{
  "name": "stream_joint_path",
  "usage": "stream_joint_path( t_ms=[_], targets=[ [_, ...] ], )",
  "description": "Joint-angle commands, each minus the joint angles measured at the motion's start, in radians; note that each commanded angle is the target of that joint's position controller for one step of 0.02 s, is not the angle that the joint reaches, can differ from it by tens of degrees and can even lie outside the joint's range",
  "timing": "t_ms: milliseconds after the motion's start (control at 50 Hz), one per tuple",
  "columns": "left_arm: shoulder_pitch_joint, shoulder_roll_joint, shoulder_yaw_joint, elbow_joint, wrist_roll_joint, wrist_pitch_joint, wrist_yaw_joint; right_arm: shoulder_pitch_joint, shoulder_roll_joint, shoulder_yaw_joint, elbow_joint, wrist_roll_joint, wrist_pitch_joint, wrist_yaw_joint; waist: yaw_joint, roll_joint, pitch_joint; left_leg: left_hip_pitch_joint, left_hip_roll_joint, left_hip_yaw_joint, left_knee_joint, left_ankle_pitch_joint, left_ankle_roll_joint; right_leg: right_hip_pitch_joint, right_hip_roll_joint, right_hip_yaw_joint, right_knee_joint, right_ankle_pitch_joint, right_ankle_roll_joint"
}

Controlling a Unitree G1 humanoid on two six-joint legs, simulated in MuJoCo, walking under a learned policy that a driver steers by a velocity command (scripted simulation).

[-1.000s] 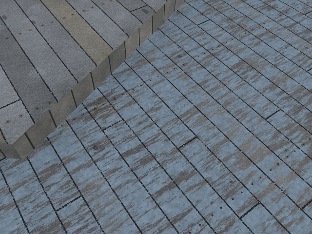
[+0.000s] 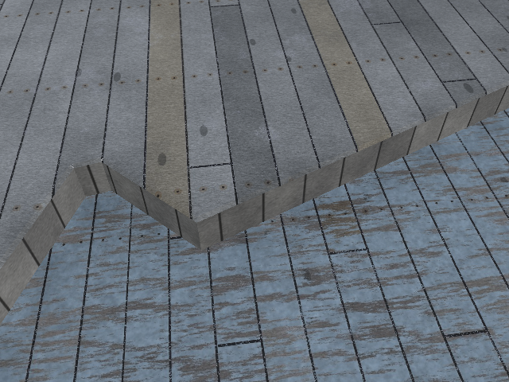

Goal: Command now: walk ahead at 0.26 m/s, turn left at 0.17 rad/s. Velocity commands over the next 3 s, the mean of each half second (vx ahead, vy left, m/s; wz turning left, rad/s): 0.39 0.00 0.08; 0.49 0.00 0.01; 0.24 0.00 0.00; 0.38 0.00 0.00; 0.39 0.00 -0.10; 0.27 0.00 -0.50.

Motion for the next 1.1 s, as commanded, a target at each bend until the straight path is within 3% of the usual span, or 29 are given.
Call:
stream_joint_path(
  t_ms=[20,40,60,100,140,220,280,320,360,380,400,420,440,460,500,520,560,580,680,800,840,880,900,920,940,960,1000,1040,1100],
  targets=[
    [0.177,0.254,0.060,-0.002,0.031,-0.037,-0.009,-0.076,-0.075,-0.017,-0.118,0.014,-0.045,-0.002,0.041,-0.279,0.027,-0.397,-0.018,0.057,0.213,-0.267,0.004,0.239,-0.359,0.544,-0.305,-0.296,-0.234],
    [0.157,0.209,0.053,-0.012,0.024,-0.047,-0.010,-0.120,-0.161,-0.042,-0.115,0.017,-0.059,-0.008,0.066,-0.209,0.111,-0.488,0.055,0.024,0.361,-0.248,-0.013,0.207,-0.403,0.620,-0.349,-0.392,-0.282],
    [0.128,0.169,0.040,-0.014,0.012,-0.052,-0.001,-0.095,-0.172,-0.053,-0.099,0.021,-0.068,-0.002,0.041,-0.179,0.127,-0.516,0.080,0.013,0.417,-0.169,-0.015,0.210,-0.369,0.556,-0.349,-0.381,-0.257],
    [0.111,0.145,0.030,-0.016,-0.006,-0.051,0.007,-0.071,-0.134,-0.049,-0.077,0.010,-0.076,0.012,0.033,-0.160,0.118,-0.548,0.123,0.054,0.435,-0.056,-0.034,0.253,-0.308,0.434,-0.358,-0.270,-0.213],
    [0.133,0.133,0.023,-0.010,-0.001,-0.051,0.010,-0.107,-0.087,-0.039,-0.077,0.007,-0.089,0.024,0.051,-0.147,0.102,-0.501,0.140,0.103,0.384,0.056,-0.048,0.235,-0.255,0.305,-0.374,-0.098,-0.191],
    [0.159,0.152,0.028,-0.001,-0.008,-0.044,0.007,-0.177,-0.028,-0.017,-0.094,0.011,-0.102,0.040,0.082,-0.160,0.083,-0.320,0.129,0.167,0.138,0.168,-0.069,0.154,-0.201,0.144,-0.373,0.098,-0.180],
    [0.197,0.185,0.035,0.015,-0.016,-0.038,-0.001,-0.205,-0.048,-0.020,-0.104,0.019,-0.105,0.050,0.093,-0.164,0.093,-0.225,0.116,0.182,0.029,0.181,-0.061,0.131,-0.232,0.137,-0.361,0.121,-0.188],
    [0.196,0.197,0.039,0.022,-0.025,-0.033,-0.002,-0.187,-0.073,-0.027,-0.107,0.026,-0.108,0.055,0.070,-0.167,0.101,-0.179,0.119,0.173,-0.017,0.181,-0.032,0.142,-0.270,0.154,-0.351,0.132,-0.181],
    [0.171,0.202,0.038,0.024,-0.027,-0.025,-0.001,-0.089,-0.104,-0.044,-0.080,0.023,-0.109,0.051,-0.002,-0.156,0.064,-0.027,0.094,0.195,-0.073,0.186,0.005,0.135,-0.262,0.120,-0.254,0.306,-0.150],
    [0.177,0.177,0.029,0.027,-0.022,-0.024,-0.001,0.035,-0.141,-0.065,-0.041,0.021,-0.107,0.042,-0.061,-0.124,-0.011,0.146,0.075,0.204,-0.092,0.176,0.031,0.104,-0.216,0.067,-0.095,0.452,-0.123],
    [0.175,0.128,0.008,0.012,-0.004,-0.026,0.001,0.202,-0.194,-0.085,-0.008,0.017,-0.105,0.031,-0.136,-0.047,-0.141,0.396,0.186,0.081,-0.085,0.137,0.077,-0.030,-0.161,0.008,0.175,0.383,-0.080],
    [0.249,0.021,-0.025,-0.035,-0.003,-0.042,0.004,0.293,-0.310,-0.105,0.009,-0.008,-0.100,0.030,-0.107,0.272,-0.271,0.662,0.452,-0.421,-0.216,-0.121,0.232,-0.375,0.003,-0.039,0.572,-0.074,-0.004],
    [0.213,0.105,-0.006,-0.024,-0.022,-0.061,0.005,0.284,-0.224,-0.081,0.010,0.003,-0.107,0.036,-0.123,0.235,-0.260,0.615,0.470,-0.605,-0.339,-0.278,0.256,-0.485,-0.002,0.098,0.725,-0.242,-0.008],
    [0.146,0.160,0.011,-0.041,-0.045,-0.070,-0.005,0.210,-0.174,-0.061,0.006,0.005,-0.110,0.035,-0.101,0.186,-0.121,0.519,0.456,-0.471,-0.338,-0.267,0.222,-0.564,-0.061,0.091,0.772,-0.176,-0.032],
    [0.073,0.138,0.007,-0.047,-0.020,-0.076,-0.008,0.113,-0.124,-0.045,-0.003,-0.005,-0.108,0.036,-0.056,0.065,-0.008,0.325,0.370,-0.269,-0.362,-0.060,0.190,-0.524,-0.129,0.059,0.691,-0.026,-0.044],
    [0.080,0.126,0.008,-0.042,-0.011,-0.070,-0.010,0.083,-0.106,-0.038,-0.007,-0.015,-0.111,0.036,-0.027,0.068,0.010,0.256,0.339,-0.206,-0.389,0.021,0.179,-0.473,-0.154,0.065,0.654,0.025,-0.044],
    [0.103,0.096,0.003,-0.028,-0.010,-0.054,-0.017,0.067,-0.105,-0.040,-0.002,-0.009,-0.121,0.034,0.001,0.075,0.018,0.193,0.321,-0.135,-0.431,0.137,0.194,-0.427,-0.162,0.053,0.612,0.071,-0.026],
    [0.117,0.061,-0.016,-0.009,0.087,-0.015,-0.043,0.134,-0.105,-0.034,0.051,-0.038,-0.116,0.033,0.019,0.006,0.030,0.121,0.299,-0.050,-0.436,0.290,0.165,-0.365,-0.126,-0.012,0.590,0.077,-0.017],
    [-0.050,0.050,-0.028,-0.054,0.049,0.010,-0.065,0.175,-0.101,-0.032,0.097,-0.017,-0.114,0.042,-0.009,0.066,0.076,0.126,0.248,0.075,-0.455,0.385,0.146,-0.372,-0.122,-0.046,0.323,0.261,-0.002],
    [-0.205,0.070,-0.029,-0.094,0.044,0.001,-0.061,0.263,-0.129,-0.038,0.165,-0.023,-0.108,0.025,-0.048,0.040,0.107,0.308,0.321,0.054,-0.418,0.435,0.133,-0.339,-0.080,-0.062,0.099,0.248,-0.050],
    [-0.168,0.078,-0.024,-0.083,0.046,-0.006,-0.053,0.254,-0.140,-0.039,0.180,-0.026,-0.106,0.019,-0.025,0.044,0.089,0.352,0.326,0.068,-0.338,0.614,0.116,-0.252,-0.044,-0.080,0.051,0.165,-0.083],
    [0.056,0.101,-0.008,-0.008,0.057,-0.023,-0.033,0.246,-0.137,-0.033,0.197,-0.026,-0.100,0.017,0.073,0.019,-0.042,0.324,0.265,0.130,-0.043,0.850,0.084,0.048,0.015,-0.105,-0.039,0.149,-0.130],
    [0.240,0.166,0.010,0.031,0.077,-0.033,-0.018,0.239,-0.104,-0.020,0.171,-0.021,-0.101,0.014,0.143,-0.059,-0.174,0.158,0.219,0.166,0.234,0.612,0.063,0.308,-0.157,0.080,-0.058,0.066,-0.182],
    [0.297,0.290,0.045,0.047,0.077,-0.030,-0.012,0.351,0.004,0.003,0.144,0.006,-0.102,0.021,0.093,-0.325,-0.280,-0.215,0.021,0.215,0.590,-0.074,0.018,0.578,-0.433,0.575,-0.161,-0.040,-0.314],
    [0.234,0.214,0.031,0.046,0.034,-0.020,-0.017,0.274,-0.111,-0.022,0.164,-0.026,-0.097,0.011,0.093,-0.162,-0.209,-0.324,0.043,0.085,0.668,-0.178,0.035,0.494,-0.406,0.654,-0.245,-0.094,-0.293],
    [0.140,0.164,0.016,0.038,0.024,-0.019,-0.018,0.213,-0.110,-0.026,0.151,-0.022,-0.099,0.017,0.054,-0.108,-0.069,-0.333,0.098,0.075,0.656,-0.088,0.045,0.359,-0.369,0.482,-0.253,-0.052,-0.269],
    [0.080,0.085,-0.007,0.053,0.027,-0.032,-0.022,0.172,-0.072,-0.016,0.157,-0.024,-0.093,0.025,0.010,-0.072,0.023,-0.261,0.159,0.093,0.556,-0.002,0.040,0.190,-0.281,0.287,-0.306,0.148,-0.219],
    [0.079,0.066,-0.014,0.078,0.027,-0.050,-0.020,0.195,-0.050,-0.008,0.181,-0.042,-0.071,0.031,-0.018,-0.088,0.037,-0.185,0.164,0.117,0.521,0.019,0.016,0.122,-0.244,0.184,-0.324,0.374,-0.203],
    [0.103,0.088,-0.013,0.123,0.017,-0.069,-0.021,0.176,-0.025,-0.002,0.191,-0.043,-0.060,0.033,-0.042,-0.075,0.037,-0.175,0.153,0.149,0.447,0.050,-0.022,0.109,-0.224,0.054,-0.295,0.812,-0.218]
  ],
)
